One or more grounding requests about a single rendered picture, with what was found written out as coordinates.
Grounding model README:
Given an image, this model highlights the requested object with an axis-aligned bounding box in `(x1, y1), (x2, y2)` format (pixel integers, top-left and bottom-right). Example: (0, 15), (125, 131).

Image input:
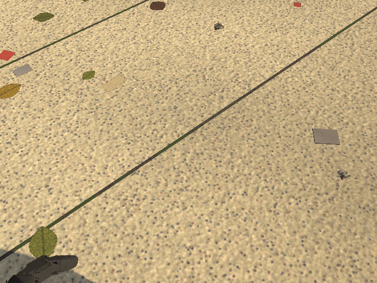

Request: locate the left robot hand
(6, 255), (78, 283)

